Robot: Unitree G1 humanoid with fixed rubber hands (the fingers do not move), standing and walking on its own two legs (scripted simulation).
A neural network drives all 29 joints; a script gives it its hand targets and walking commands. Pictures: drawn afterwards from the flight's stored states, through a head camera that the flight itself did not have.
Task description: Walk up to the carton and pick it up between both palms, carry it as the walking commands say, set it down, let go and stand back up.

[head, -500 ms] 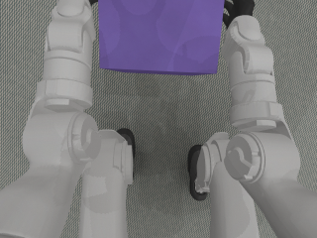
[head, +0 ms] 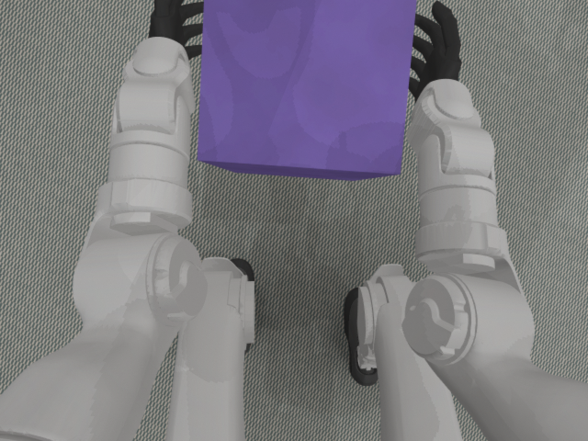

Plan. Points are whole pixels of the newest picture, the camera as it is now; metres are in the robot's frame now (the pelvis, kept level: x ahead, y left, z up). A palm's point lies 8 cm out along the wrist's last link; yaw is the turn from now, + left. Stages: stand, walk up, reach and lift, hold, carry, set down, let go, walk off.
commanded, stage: reach and lift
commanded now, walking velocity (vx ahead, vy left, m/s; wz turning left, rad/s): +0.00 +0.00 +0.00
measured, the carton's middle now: (302, 92) +0.53 +0.04 -0.17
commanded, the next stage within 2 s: none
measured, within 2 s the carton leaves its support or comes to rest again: neither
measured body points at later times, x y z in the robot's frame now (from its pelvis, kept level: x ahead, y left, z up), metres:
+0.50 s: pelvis +0.01 +0.00 +0.05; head +0.29 +0.05 +0.40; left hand +0.54 +0.19 -0.03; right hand +0.52 -0.10 -0.02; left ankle +0.13 +0.14 -0.42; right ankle +0.09 -0.14 -0.42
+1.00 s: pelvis +0.02 +0.01 +0.11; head +0.26 +0.05 +0.48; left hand +0.51 +0.18 +0.05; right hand +0.50 -0.11 +0.05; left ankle +0.13 +0.14 -0.42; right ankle +0.09 -0.14 -0.42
